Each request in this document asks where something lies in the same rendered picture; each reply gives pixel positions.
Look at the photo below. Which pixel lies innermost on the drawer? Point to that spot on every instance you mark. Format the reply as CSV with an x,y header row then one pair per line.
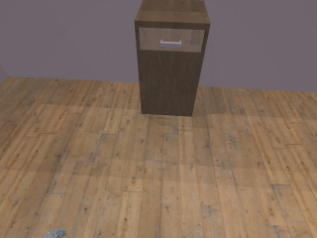
x,y
191,40

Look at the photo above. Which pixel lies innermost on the handle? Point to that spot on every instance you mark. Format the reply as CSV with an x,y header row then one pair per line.
x,y
170,44

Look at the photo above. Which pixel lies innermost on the robot left hand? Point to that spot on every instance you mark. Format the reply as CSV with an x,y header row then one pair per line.
x,y
55,233

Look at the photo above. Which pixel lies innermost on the cabinet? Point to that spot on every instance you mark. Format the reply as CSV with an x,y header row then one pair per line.
x,y
168,80

